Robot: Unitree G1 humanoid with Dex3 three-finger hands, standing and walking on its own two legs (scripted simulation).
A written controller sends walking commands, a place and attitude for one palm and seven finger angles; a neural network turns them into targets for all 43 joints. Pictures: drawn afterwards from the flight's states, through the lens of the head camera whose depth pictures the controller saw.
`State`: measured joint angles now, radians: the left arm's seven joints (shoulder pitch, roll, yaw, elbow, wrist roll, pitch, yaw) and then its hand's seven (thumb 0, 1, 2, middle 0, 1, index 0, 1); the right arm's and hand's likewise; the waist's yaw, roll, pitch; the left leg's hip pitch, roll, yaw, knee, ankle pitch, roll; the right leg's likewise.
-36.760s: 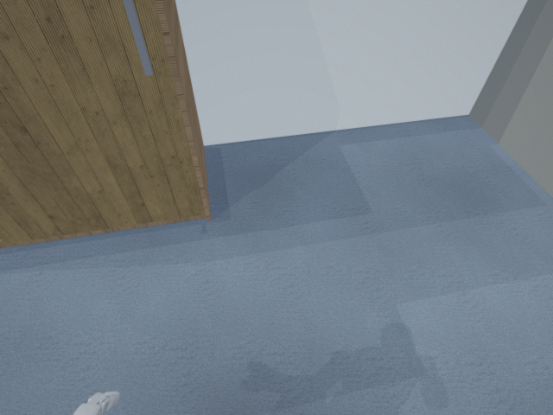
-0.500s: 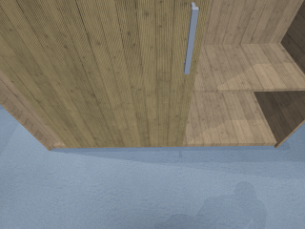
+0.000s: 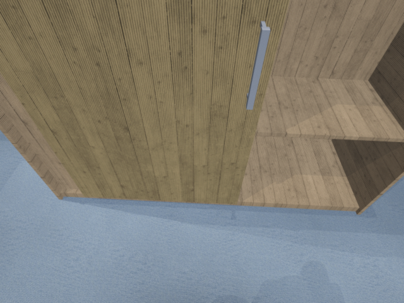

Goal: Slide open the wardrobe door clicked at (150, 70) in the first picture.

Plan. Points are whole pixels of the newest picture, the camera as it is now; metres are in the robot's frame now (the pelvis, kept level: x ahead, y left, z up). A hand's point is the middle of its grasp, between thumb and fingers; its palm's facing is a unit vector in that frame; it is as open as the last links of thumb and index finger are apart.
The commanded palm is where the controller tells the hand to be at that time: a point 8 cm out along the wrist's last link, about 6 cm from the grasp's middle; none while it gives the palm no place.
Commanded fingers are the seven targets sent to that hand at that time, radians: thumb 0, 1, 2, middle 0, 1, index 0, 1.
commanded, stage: let the arm hang, fingers relaxed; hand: right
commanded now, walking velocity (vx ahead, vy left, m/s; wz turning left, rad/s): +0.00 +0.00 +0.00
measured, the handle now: (255, 69) +0.69 -0.10 +0.11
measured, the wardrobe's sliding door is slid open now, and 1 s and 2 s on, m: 0.68 0.68 0.68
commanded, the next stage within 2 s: look to check the result in 0.16 s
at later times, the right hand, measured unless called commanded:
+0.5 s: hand out of the picture +0.03 -0.18 -0.17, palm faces -0.01 +0.98 -0.20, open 7.4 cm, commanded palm none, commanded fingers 0.00 -0.90 -0.90 0.20 0.30 0.20 0.30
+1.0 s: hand out of the picture +0.07 -0.18 -0.17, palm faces -0.01 +0.98 -0.22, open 7.4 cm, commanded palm none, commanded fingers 0.00 -0.90 -0.90 0.20 0.30 0.20 0.30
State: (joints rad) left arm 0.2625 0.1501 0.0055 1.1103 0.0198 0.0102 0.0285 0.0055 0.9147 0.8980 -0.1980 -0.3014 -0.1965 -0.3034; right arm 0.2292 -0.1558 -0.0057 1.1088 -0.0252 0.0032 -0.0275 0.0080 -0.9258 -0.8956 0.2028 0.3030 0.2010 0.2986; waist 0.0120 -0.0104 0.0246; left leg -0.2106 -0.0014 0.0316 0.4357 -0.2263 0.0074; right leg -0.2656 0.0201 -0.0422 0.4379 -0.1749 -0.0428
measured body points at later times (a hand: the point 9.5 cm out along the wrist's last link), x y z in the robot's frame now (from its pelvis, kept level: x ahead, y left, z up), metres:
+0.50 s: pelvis +0.02 +0.00 +0.00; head +0.04 +0.00 +0.45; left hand +0.04 +0.24 -0.15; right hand +0.03 -0.23 -0.16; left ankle +0.00 +0.12 -0.74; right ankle +0.04 -0.09 -0.74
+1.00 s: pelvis +0.04 +0.01 +0.01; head +0.06 +0.01 +0.45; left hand +0.07 +0.25 -0.15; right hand +0.07 -0.23 -0.15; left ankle +0.00 +0.12 -0.74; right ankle +0.04 -0.09 -0.74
